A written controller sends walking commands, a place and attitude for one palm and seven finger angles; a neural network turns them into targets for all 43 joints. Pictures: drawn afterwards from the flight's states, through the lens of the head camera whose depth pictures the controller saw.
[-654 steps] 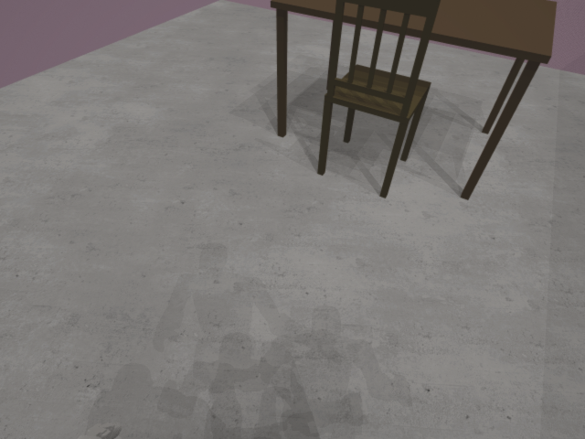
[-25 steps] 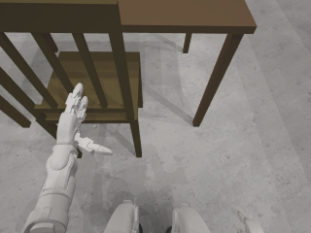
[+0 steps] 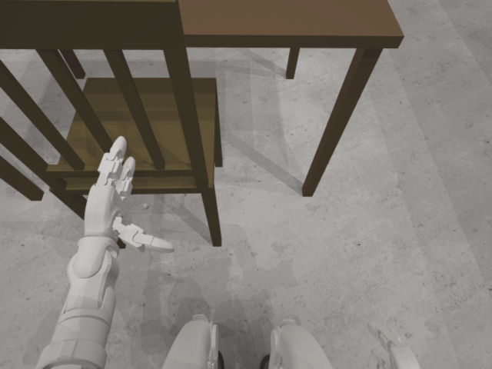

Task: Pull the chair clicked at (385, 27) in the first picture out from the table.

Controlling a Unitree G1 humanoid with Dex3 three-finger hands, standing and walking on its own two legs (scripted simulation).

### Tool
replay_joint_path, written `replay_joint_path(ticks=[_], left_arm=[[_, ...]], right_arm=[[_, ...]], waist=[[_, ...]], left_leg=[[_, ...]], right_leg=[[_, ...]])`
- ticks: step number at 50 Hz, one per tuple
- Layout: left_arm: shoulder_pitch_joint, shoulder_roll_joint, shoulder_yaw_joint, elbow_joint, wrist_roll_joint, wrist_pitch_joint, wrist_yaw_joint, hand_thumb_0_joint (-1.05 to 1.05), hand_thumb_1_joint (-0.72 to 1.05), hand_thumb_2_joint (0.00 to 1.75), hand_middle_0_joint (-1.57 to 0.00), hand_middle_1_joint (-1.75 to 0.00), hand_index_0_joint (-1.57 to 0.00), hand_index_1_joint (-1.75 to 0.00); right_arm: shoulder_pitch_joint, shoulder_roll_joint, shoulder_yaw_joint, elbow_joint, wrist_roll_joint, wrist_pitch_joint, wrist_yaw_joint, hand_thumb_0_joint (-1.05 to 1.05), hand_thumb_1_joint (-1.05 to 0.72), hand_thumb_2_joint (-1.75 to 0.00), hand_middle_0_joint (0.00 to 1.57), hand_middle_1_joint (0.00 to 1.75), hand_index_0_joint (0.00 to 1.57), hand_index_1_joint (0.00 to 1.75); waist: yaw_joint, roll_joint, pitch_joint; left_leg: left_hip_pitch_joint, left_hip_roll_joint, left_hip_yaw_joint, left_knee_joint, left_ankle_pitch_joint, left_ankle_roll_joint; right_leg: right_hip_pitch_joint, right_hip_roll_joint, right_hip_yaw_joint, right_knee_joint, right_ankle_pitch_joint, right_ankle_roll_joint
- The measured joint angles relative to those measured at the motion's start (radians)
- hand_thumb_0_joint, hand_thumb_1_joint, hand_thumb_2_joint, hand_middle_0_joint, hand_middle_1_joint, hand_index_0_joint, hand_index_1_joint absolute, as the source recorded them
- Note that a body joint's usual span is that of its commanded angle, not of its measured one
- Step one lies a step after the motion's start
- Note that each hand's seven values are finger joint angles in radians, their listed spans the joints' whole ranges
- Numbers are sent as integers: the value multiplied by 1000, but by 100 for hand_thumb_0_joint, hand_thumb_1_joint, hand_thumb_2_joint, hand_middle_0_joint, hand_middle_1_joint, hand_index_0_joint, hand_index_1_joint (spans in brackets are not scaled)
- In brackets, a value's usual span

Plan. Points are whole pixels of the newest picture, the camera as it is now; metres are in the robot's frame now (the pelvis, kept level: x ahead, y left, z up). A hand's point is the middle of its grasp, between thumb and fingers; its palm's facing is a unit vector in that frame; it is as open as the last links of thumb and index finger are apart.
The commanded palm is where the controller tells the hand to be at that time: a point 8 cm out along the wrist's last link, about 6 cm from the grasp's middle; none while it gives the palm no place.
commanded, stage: aim the fingers beside a spindle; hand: left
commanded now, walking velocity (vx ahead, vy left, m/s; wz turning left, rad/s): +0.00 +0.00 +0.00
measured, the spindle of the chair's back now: (91, 121) +0.52 +0.28 +0.04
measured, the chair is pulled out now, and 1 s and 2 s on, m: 0.00 0.00 0.00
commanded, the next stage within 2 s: push the fingers through the gap in 0.42 s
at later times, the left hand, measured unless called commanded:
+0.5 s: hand (135, 197) +0.38 +0.18 +0.03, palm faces +0.05 -1.00 -0.06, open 16.9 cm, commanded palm +0.35 +0.22 +0.02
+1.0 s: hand (146, 179) +0.41 +0.17 +0.02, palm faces +0.02 -1.00 -0.03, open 16.9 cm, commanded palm +0.40 +0.22 +0.02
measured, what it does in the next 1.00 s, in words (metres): stands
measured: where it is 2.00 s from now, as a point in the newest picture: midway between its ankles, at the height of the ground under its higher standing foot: outside the picture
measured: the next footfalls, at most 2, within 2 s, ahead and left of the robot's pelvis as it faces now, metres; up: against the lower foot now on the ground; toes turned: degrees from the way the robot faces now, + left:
none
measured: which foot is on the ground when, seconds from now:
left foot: down 0.00-1.00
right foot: down 0.00-1.00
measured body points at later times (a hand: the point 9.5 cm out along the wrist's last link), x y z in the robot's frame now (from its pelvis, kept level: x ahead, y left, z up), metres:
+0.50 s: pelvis +0.00 +0.01 +0.00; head +0.10 +0.02 +0.43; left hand +0.37 +0.24 +0.04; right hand +0.13 -0.24 -0.11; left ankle +0.03 +0.09 -0.62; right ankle +0.01 -0.08 -0.62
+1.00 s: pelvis -0.01 +0.01 +0.00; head +0.11 +0.02 +0.43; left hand +0.41 +0.23 +0.03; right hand +0.10 -0.25 -0.12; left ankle +0.03 +0.09 -0.62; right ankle +0.01 -0.08 -0.62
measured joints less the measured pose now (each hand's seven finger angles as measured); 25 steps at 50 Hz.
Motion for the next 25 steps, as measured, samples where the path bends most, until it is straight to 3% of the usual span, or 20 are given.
replay_joint_path(ticks=[6, 10, 14, 19, 25], left_arm=[[-50, 21, 18, 27, 16, -26, 25, -1, -50, 30, -7, -8, -6, -8], [-71, 33, 6, 42, 3, 2, 5, -1, -50, 30, -6, -7, -6, -8], [-41, 9, -31, 24, -3, 24, -9, -1, -50, 30, -6, -7, -6, -8], [-27, -18, -24, 18, 23, 4, 33, -1, -50, 30, -7, -8, -6, -8], [-44, 15, 3, -4, 30, -21, 62, -1, -50, 30, -7, -8, -6, -8]], right_arm=[[-15, 4, 6, 20, -4, -7, -7, 0, -90, -90, 20, 30, 20, 30], [-20, 2, 4, 16, 0, -6, -3, 0, -90, -90, 20, 30, 20, 30], [-14, 0, 2, 5, 4, -1, 0, 0, -90, -90, 20, 30, 20, 30], [-15, 3, 7, 0, -4, 0, -2, 0, -90, -90, 20, 30, 20, 30], [-17, 8, 4, 5, -9, 2, 2, 0, -90, -90, 20, 30, 20, 30]], waist=[[2, -5, -2], [-1, 2, -2], [0, 7, -5], [-3, -2, -5], [-2, -2, 0]], left_leg=[[-13, -2, -8, 19, -4, 1], [-19, -4, -11, 22, -3, 3], [-8, -7, -4, 5, 3, 8], [-5, -6, 4, 4, 3, 13], [-11, -6, 0, 18, -1, 12]], right_leg=[[-7, -3, -8, 14, -6, 0], [-10, -5, -11, 13, -3, 3], [-1, -6, -4, -2, 4, 9], [-2, -6, 4, 0, 5, 12], [-6, -6, 0, 11, 1, 12]])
